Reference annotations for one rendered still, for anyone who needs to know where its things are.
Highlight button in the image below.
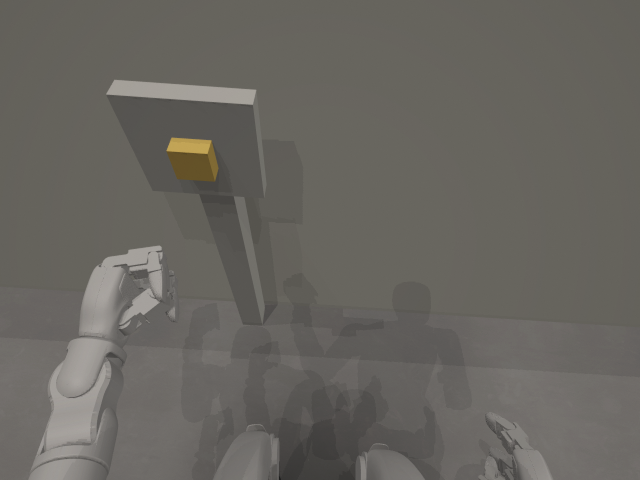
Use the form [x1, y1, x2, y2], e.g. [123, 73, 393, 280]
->
[166, 138, 219, 182]

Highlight panel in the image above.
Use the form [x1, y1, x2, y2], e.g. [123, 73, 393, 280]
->
[106, 80, 267, 326]

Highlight left robot thigh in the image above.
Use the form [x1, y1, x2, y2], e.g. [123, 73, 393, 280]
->
[213, 431, 279, 480]

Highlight left robot forearm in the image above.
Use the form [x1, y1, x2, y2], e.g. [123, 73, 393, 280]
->
[28, 336, 127, 480]

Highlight robot right shin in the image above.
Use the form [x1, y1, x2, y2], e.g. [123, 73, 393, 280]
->
[367, 443, 389, 454]

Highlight robot right hand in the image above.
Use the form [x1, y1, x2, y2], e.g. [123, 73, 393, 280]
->
[478, 412, 553, 480]

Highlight robot left hand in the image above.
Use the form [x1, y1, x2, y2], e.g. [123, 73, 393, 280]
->
[78, 246, 179, 348]

